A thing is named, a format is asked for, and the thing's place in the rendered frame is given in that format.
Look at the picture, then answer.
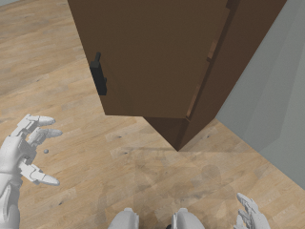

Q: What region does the robot left shin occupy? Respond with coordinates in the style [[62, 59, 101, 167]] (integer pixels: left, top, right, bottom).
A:
[[124, 207, 133, 212]]

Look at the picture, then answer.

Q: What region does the robot left forearm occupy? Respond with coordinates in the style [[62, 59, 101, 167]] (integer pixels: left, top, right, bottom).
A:
[[0, 172, 23, 229]]

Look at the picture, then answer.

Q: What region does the cupboard door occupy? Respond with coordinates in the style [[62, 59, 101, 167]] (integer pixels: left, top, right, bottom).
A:
[[67, 0, 228, 118]]

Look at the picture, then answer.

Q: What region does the robot left thigh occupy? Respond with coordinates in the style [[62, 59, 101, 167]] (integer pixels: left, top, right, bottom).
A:
[[107, 211, 139, 229]]

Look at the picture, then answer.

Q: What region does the left robot hand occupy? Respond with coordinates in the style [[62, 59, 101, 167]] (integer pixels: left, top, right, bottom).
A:
[[0, 114, 63, 186]]

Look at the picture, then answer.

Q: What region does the handle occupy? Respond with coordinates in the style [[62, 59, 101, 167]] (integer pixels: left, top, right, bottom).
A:
[[89, 52, 107, 95]]

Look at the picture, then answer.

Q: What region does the right robot hand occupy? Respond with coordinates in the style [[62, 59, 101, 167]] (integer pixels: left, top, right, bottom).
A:
[[234, 193, 271, 229]]

